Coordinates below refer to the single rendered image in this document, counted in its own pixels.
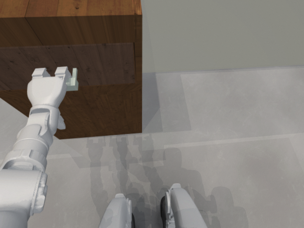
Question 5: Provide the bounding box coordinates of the drawer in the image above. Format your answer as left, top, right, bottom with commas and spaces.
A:
0, 42, 135, 90

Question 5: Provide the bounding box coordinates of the robot left upper arm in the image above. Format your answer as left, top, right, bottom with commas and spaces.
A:
0, 169, 48, 228

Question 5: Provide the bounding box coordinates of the handle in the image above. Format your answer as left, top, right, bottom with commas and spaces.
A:
66, 68, 78, 91

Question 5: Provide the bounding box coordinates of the cabinet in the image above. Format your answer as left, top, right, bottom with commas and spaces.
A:
0, 0, 143, 140

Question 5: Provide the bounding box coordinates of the left robot forearm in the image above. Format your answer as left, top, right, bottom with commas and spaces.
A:
0, 104, 59, 173

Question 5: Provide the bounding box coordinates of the right robot shin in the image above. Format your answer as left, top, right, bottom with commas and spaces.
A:
165, 183, 181, 228

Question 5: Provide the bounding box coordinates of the robot right thigh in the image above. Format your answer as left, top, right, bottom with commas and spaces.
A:
165, 188, 207, 228

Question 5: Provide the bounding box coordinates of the left robot hand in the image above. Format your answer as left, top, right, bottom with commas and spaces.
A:
27, 66, 72, 130

